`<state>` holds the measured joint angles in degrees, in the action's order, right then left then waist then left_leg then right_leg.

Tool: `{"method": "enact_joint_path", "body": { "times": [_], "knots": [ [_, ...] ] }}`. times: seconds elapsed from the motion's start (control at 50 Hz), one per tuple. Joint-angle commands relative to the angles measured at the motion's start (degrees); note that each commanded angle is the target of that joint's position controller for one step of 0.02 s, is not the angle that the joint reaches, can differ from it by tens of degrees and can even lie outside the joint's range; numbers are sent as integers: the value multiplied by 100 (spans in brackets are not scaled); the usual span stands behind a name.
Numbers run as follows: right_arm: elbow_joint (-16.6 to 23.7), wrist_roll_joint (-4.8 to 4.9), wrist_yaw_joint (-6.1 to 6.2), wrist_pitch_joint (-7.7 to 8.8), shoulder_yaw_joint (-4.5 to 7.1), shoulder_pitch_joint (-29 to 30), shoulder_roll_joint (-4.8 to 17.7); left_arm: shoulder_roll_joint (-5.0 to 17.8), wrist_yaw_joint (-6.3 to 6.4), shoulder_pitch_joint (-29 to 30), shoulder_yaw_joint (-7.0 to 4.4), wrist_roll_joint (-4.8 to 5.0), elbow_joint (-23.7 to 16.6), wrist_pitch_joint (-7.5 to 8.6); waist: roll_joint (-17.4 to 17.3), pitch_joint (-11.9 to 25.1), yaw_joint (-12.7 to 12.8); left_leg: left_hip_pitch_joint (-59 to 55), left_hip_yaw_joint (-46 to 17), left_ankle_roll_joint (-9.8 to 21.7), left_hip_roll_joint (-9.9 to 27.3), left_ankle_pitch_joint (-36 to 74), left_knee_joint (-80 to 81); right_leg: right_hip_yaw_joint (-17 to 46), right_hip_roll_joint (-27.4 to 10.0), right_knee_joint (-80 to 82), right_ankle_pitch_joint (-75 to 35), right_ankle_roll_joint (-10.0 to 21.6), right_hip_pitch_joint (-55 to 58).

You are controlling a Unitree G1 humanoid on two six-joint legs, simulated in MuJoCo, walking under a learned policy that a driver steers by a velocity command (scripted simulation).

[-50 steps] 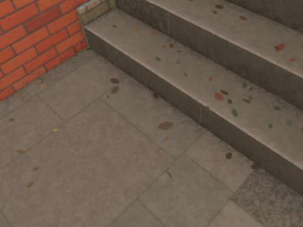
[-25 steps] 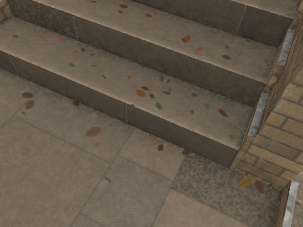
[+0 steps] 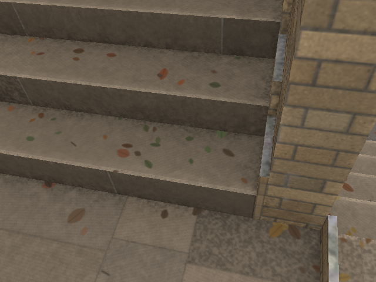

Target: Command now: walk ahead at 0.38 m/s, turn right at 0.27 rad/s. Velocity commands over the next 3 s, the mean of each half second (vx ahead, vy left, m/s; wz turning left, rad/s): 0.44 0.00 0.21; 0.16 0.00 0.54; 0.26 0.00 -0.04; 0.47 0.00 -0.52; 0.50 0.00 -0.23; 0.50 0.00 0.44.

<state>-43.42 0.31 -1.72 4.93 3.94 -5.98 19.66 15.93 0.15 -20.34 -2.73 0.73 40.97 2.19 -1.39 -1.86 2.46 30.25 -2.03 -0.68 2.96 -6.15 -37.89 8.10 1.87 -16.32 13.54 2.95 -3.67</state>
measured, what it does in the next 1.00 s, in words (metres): walks ahead, turning left: left foot, then right foot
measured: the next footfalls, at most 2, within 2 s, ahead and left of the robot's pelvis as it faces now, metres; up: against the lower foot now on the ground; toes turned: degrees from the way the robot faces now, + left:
left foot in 0.20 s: +0.25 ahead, +0.15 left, +0.00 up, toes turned +2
right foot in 0.68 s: +0.53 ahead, +0.04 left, +0.00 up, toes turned +23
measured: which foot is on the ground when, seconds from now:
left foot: up 0.00-0.18, down 0.20-0.68, up 0.70-1.00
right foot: down 0.00-0.22, up 0.24-0.66, down 0.68-1.00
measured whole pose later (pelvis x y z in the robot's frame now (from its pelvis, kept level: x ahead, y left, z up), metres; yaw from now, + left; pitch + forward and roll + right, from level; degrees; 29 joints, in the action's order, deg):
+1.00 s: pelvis +0.36 +0.14 -0.02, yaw +29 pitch +0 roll -2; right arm -32.3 0.1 -0.2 -3.1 2.4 -10.9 19.6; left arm 18.7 1.6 -7.6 -3.7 0.6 41.0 1.0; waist -0.5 -4.5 0.5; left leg 22.5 -1.8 -0.4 2.0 -15.4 -39.2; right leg -4.8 -3.8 -27.6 9.1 -2.6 -18.3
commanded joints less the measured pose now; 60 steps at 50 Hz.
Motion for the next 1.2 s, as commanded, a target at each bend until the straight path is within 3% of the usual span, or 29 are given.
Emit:
{"method": "enact_joint_path", "body": {
  "times": [0.02,0.1,0.18,0.2,0.22,0.24,0.26,0.28,0.32,0.38,0.44,0.56,0.6,0.66,0.68,0.7,0.72,0.74,0.76,0.82,0.86,0.92,1.0,1.02,1.04,1.06,1.1,1.14,1.2],
  "knots": [
    [579,27,-40,186,-82,1162,223,1244,7,-313,-368,18,-94,124,744,-371,392,446,98,-53,-86,414,619,1005,-1348,791,138,822,121],
    [666,-6,-173,220,-197,1231,292,1184,-5,-254,-347,12,-33,164,866,-344,347,205,143,187,-107,337,870,697,-1461,606,-823,673,249],
    [433,130,-179,119,-113,288,621,1170,20,-122,-303,-53,-4,165,945,231,-253,-1033,418,725,-414,-115,1022,73,-1349,-309,-3014,364,455],
    [294,100,-147,77,-24,-366,812,1186,78,-252,-286,-125,38,102,700,743,-589,-2128,362,839,-449,-97,912,-179,-1127,-1276,-3711,237,135],
    [185,34,-124,35,35,-1013,1043,1056,184,-257,-221,-247,-178,83,-68,1318,-797,-3518,-616,1140,101,-285,952,-449,-794,-2654,-3028,-62,-990],
    [109,27,-139,3,157,-1402,1479,746,227,-383,-73,-294,-444,173,-1937,1669,-662,-4857,-3354,1923,1251,-1260,1837,-663,169,-4624,812,-531,-3048],
    [222,66,-129,16,57,-1271,981,1079,212,-167,-122,-191,-361,303,-1382,1692,-781,-5092,-4160,1907,1382,-1744,2330,-21,11,-5578,1391,-504,-3847],
    [311,14,-61,8,30,-998,844,1257,152,210,-151,-33,-372,403,-740,1147,-784,-4585,-3462,1778,1316,-1377,2325,-24,-288,-5768,861,-436,-4187],
    [459,-76,60,-12,87,-736,841,1080,170,527,-72,-85,-394,606,304,658,-644,-3511,-2653,1733,1047,-18,2380,-146,-632,-5325,342,-465,-3869],
    [493,-20,120,12,62,-599,652,996,105,288,-41,-338,-382,443,-114,318,-118,-2383,-2040,1750,651,925,2619,-242,-721,-4615,301,-688,-3181],
    [537,93,149,-16,131,-674,700,875,88,548,-23,-296,-475,355,-161,202,-139,-2040,-1787,1690,447,1019,2659,-379,-597,-3786,-160,-814,-3248],
    [566,25,271,-400,213,-1016,785,479,88,1642,174,-221,-647,460,-218,403,-584,-1629,-1374,980,-115,2643,1676,-625,129,-1719,-1512,-849,-2009],
    [548,131,258,-444,177,-1120,651,613,115,1785,131,-108,-693,457,-380,437,-595,-2110,-1883,830,-3,2244,1460,-440,210,-1176,-1460,-727,-1972],
    [797,37,377,-537,186,-782,712,1258,138,1402,-79,-281,-561,656,-754,691,-309,-2918,-2178,541,-111,2962,413,-267,-89,-310,-2072,-298,-1700],
    [920,55,412,-502,144,-616,566,1391,143,870,-151,-479,-563,654,-491,1352,-4,-2313,-1993,378,-393,2178,-563,134,-723,-467,-3576,-22,-258],
    [867,26,362,-409,22,-1487,216,1533,185,648,-159,-556,-568,503,880,1946,-293,-751,-1455,-36,-1012,-1425,-1984,1459,-2123,-1048,-5737,916,1570],
    [879,73,287,-381,18,-2056,492,1347,142,342,-223,-248,-322,296,1785,2508,-327,242,-960,-198,-998,-3611,-3029,2521,-2977,-1160,-5097,1650,2236],
    [816,46,257,-518,130,-1766,926,899,122,475,-97,-170,-482,207,1092,2052,-118,452,-941,-264,-659,-3298,-3629,2220,-2885,-993,-4007,1518,1521],
    [952,15,275,-636,153,-1253,932,736,138,679,-79,-138,-536,175,625,1517,-100,623,-702,-277,-496,-2785,-3783,1671,-2429,-720,-2588,1207,950],
    [1312,-90,256,-992,7,-884,548,857,227,1458,-73,-217,-649,72,754,445,-361,76,-351,-267,-292,-2113,-2785,575,-1765,-96,-1567,888,-1042],
    [1332,-25,214,-937,-60,-1089,322,1111,248,1748,-196,-239,-644,-14,1124,514,-490,-671,29,-281,-253,-1802,-1939,-206,-1517,80,-2105,862,-1509],
    [1327,-13,161,-791,-28,-1050,436,1235,155,1615,-331,-62,-494,-20,1058,863,-392,-1140,90,-140,-98,-1139,-919,-381,-1687,-64,-2098,790,-1098],
    [1235,-53,180,-761,105,-1315,513,974,140,1481,-292,36,-276,-64,748,777,-544,-2174,344,248,-411,-519,504,-682,-1418,-792,-253,195,-1550],
    [1297,-105,207,-775,151,-1409,732,653,115,1253,-186,-101,-196,-89,-58,573,-512,-2491,-413,536,35,74,1219,-1178,-1031,-1738,492,-254,-2156],
    [1594,-207,271,-795,243,-1092,1379,482,81,1314,-105,-273,-497,-110,-1773,418,-363,-2392,-2496,1480,1565,710,2044,-1503,-168,-3123,2129,-756,-3236],
    [1611,-352,258,-729,226,-1081,1298,826,162,1618,-228,-147,-518,-135,-1254,487,-620,-1821,-2794,1924,1713,580,2185,-594,-278,-4305,2354,-736,-3063],
    [1565,-171,246,-640,99,-809,820,931,134,1177,-269,-71,-278,-142,-697,558,-356,-2064,-2146,1418,1155,-1401,2246,-516,-508,-4604,1428,-645,-3264],
    [1470,-99,270,-579,-8,-747,595,884,89,1057,-256,-124,-143,-97,-826,463,-340,-2214,-1892,1161,904,-2120,2498,-623,-595,-4479,640,-719,-3304],
    [1330,-186,324,-451,-12,-834,506,771,-3,1182,-172,8,15,47,-725,297,-534,-2418,-1359,1071,780,-1633,2686,-748,-614,-3557,220,-611,-2960]
  ]
}}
